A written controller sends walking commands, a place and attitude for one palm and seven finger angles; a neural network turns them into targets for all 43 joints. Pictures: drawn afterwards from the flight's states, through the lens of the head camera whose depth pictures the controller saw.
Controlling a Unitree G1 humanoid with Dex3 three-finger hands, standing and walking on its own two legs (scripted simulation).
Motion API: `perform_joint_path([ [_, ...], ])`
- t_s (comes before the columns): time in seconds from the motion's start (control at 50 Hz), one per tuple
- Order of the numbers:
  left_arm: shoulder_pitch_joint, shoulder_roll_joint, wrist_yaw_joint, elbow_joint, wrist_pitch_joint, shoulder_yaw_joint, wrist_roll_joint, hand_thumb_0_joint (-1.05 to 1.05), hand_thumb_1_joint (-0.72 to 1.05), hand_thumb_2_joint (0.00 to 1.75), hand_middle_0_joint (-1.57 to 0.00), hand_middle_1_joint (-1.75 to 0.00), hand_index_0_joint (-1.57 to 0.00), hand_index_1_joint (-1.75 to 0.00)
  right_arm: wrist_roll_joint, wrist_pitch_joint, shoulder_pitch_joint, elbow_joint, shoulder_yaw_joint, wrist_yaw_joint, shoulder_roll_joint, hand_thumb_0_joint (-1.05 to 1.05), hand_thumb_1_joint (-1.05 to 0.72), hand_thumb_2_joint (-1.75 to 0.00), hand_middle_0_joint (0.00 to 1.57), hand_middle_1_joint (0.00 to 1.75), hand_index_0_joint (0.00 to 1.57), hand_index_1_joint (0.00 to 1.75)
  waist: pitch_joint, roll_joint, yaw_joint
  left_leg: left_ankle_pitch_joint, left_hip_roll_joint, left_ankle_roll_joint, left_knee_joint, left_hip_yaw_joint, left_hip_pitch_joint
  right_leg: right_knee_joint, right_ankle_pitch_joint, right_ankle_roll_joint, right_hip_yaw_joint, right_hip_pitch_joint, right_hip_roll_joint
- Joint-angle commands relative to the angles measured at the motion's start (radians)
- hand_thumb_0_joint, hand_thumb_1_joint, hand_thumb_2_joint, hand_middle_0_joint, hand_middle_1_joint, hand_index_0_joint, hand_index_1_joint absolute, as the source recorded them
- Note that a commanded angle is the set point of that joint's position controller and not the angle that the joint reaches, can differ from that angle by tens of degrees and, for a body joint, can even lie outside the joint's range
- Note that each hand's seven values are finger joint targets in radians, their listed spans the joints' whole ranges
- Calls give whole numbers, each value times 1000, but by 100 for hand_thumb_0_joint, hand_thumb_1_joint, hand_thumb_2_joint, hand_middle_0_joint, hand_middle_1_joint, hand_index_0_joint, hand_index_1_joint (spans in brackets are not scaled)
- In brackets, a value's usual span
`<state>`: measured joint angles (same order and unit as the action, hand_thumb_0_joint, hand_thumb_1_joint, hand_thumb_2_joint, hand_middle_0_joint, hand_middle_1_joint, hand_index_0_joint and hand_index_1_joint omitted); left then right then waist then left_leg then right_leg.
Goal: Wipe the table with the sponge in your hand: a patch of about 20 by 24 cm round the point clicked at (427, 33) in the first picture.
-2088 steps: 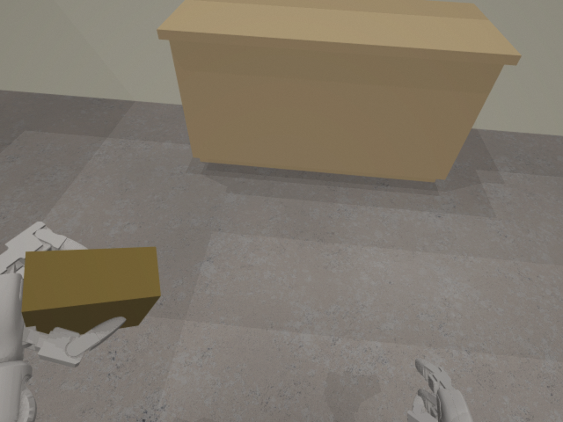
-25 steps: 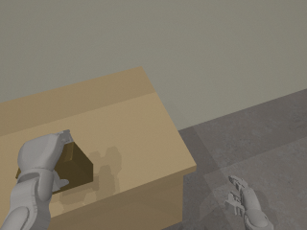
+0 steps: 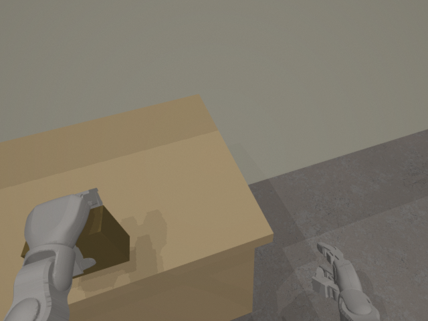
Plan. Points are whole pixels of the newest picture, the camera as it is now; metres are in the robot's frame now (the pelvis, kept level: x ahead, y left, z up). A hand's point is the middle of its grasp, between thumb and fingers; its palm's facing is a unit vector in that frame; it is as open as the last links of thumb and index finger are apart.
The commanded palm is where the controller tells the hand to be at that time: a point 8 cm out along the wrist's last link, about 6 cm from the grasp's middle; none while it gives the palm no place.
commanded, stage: move the sponge above the wiping area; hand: left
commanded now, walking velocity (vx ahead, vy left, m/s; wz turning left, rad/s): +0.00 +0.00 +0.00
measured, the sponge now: (87, 249) +0.20 +0.28 +0.05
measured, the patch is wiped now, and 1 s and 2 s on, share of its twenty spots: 0.00 0.00 0.05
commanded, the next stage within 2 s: lower the sponge onto the table in 0.44 s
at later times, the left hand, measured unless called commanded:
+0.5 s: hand (71, 234) +0.20 +0.28 +0.10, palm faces +0.06 -0.09 -0.99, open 9.8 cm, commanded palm +0.17 +0.28 +0.17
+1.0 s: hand (78, 235) +0.20 +0.28 +0.10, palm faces +0.04 -0.10 -0.99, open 9.8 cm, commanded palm +0.17 +0.27 +0.16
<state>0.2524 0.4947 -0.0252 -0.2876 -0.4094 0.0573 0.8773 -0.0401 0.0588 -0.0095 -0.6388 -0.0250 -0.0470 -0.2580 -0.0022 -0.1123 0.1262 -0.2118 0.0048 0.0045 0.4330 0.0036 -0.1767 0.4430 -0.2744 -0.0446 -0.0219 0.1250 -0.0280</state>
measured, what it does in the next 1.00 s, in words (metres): stands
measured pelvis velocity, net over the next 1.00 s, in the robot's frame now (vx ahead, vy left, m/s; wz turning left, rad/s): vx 0.00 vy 0.00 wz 0.00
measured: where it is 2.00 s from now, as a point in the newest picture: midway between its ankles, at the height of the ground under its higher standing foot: outside the picture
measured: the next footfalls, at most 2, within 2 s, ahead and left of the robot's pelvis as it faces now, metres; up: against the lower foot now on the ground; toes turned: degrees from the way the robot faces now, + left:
none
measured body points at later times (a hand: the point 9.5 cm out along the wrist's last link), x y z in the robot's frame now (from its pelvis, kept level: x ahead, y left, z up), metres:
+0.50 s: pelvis +0.00 +0.00 +0.00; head -0.01 -0.05 +0.45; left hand +0.19 +0.28 +0.16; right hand +0.25 -0.20 -0.08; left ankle +0.02 +0.12 -0.74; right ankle -0.02 -0.09 -0.74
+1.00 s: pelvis +0.00 +0.00 +0.00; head -0.02 -0.05 +0.45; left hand +0.20 +0.28 +0.15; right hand +0.25 -0.20 -0.08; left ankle +0.02 +0.12 -0.74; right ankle -0.02 -0.09 -0.74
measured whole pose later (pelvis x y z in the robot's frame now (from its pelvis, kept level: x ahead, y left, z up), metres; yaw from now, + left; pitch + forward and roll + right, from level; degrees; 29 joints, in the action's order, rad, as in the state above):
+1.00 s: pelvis +0.00 +0.00 +0.00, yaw +0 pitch -3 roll +0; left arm 0.26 0.48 -0.01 -0.30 -0.43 0.06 0.87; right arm -0.05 0.07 -0.01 -0.64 -0.03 -0.04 -0.26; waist 0.00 -0.12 0.12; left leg -0.20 0.01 0.00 0.43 0.00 -0.18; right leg 0.44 -0.27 -0.04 -0.02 0.13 -0.03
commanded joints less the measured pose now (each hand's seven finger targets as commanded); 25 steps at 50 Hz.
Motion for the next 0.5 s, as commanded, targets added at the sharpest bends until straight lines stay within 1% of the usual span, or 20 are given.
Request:
perform_joint_path([
  [0.0,-195,217,-51,-209,-9,-158,32,0,10,130,-120,-160,-120,-160,1,-50,214,176,34,-9,-94,0,-90,-90,20,30,20,30,180,44,-2,238,29,38,-26,-47,85,-73,233,-20,94,-7,15],
  [0.02,-192,220,-50,-226,-15,-170,25,0,10,130,-120,-160,-120,-160,-1,-55,242,184,27,-9,-89,0,-90,-90,20,30,20,30,168,29,9,227,33,40,-28,-53,94,-78,209,-31,117,2,4],
  [0.04,-186,211,-47,-203,-17,-159,19,0,10,130,-120,-160,-120,-160,2,-56,209,179,32,-9,-96,0,-90,-90,20,30,20,30,184,50,-1,232,29,42,-25,-43,84,-68,231,-22,81,-12,10],
  [0.1,-165,227,-34,-200,-18,-167,19,0,10,130,-120,-160,-120,-160,0,-51,208,177,36,-11,-98,0,-90,-90,20,30,20,30,173,88,-2,226,31,43,-23,-45,78,-75,237,-14,97,-9,16],
  [0.12,-180,252,-34,-219,-20,-192,19,0,10,130,-120,-160,-120,-160,-2,-53,240,181,27,-13,-98,0,-90,-90,20,30,20,30,165,56,6,214,34,41,-28,-54,84,-80,203,-27,123,-1,5],
  [0.14,-209,196,-27,-212,-16,-130,22,0,10,130,-120,-160,-120,-160,1,-54,217,181,28,-16,-94,0,-90,-90,20,30,20,30,172,62,-11,213,31,46,-25,-40,82,-75,210,-16,80,1,13],
  [0.16,-211,224,-27,-198,-10,-152,24,0,10,130,-120,-160,-120,-160,-2,-57,204,175,29,-15,-95,0,-90,-90,20,30,20,30,156,66,-11,204,30,41,-31,-51,78,-82,187,-16,89,13,11],
  [0.2,-228,224,-28,-193,-1,-148,28,0,10,130,-120,-160,-120,-160,0,-57,206,173,32,-19,-97,0,-90,-90,20,30,20,30,155,63,-9,202,32,43,-31,-48,83,-85,190,-16,89,12,12],
  [0.22,-249,249,-31,-220,3,-174,29,0,10,130,-120,-160,-120,-160,0,-63,233,179,24,-20,-95,0,-90,-90,20,30,20,30,167,38,1,191,34,43,-35,-55,97,-89,168,-27,116,10,3],
  [0.24,-240,234,-34,-213,10,-162,29,0,10,130,-120,-160,-120,-160,4,-65,206,178,31,-21,-95,0,-90,-90,20,30,20,30,187,41,-2,213,33,46,-26,-44,93,-76,200,-21,81,-8,10],
  [0.26,-214,251,-38,-212,17,-183,34,0,10,130,-120,-160,-120,-160,3,-67,200,173,32,-17,-93,0,-90,-90,20,30,20,30,195,46,1,230,33,42,-27,-52,92,-74,213,-21,89,-16,10],
  [0.28,-196,240,-39,-216,20,-178,31,0,10,130,-120,-160,-120,-160,5,-65,201,177,35,-15,-94,0,-90,-90,20,30,20,30,200,56,6,235,33,43,-26,-51,92,-73,228,-20,87,-22,12],
  [0.3,-174,262,-45,-220,24,-204,28,0,10,130,-120,-160,-120,-160,5,-63,195,176,39,-13,-95,0,-90,-90,20,30,20,30,204,57,9,240,33,42,-22,-48,90,-71,244,-19,95,-31,15],
  [0.32,-153,303,-50,-232,18,-256,25,0,10,130,-120,-160,-120,-160,4,-64,226,177,32,-10,-97,0,-90,-90,20,30,20,30,197,25,25,242,37,41,-23,-57,91,-72,239,-34,129,-34,4],
  [0.34,-150,236,-48,-240,12,-192,22,0,10,130,-120,-160,-120,-160,5,-60,210,181,32,-7,-90,0,-90,-90,20,30,20,30,203,20,12,250,34,40,-22,-46,86,-64,247,-24,82,-35,13],
  [0.36,-154,231,-49,-236,12,-189,16,0,10,130,-120,-160,-120,-160,0,-62,199,180,34,-2,-89,0,-90,-90,20,30,20,30,179,43,2,245,28,36,-24,-50,78,-67,242,-20,86,-19,13],
  [0.38,-133,246,-49,-210,5,-207,13,0,10,130,-120,-160,-120,-160,2,-58,198,175,39,-4,-97,0,-90,-90,20,30,20,30,175,61,9,237,28,39,-22,-49,76,-72,241,-19,91,-14,12],
  [0.42,-139,247,-46,-217,-11,-213,5,0,10,130,-120,-160,-120,-160,-3,-56,233,180,30,-3,-96,0,-90,-90,20,30,20,30,144,47,11,214,31,37,-29,-54,70,-79,212,-28,118,-2,4],
  [0.44,-149,229,-41,-215,-14,-185,4,0,10,130,-120,-160,-120,-160,-1,-55,212,180,32,-4,-99,0,-90,-90,20,30,20,30,163,52,3,209,29,39,-28,-46,65,-74,210,-17,81,-8,12],
  [0.48,-147,224,-33,-222,-9,-172,7,0,10,130,-120,-160,-120,-160,-2,-57,207,179,36,-8,-100,0,-90,-90,20,30,20,30,167,73,-1,216,29,42,-25,-48,75,-76,219,-14,90,-2,13],
])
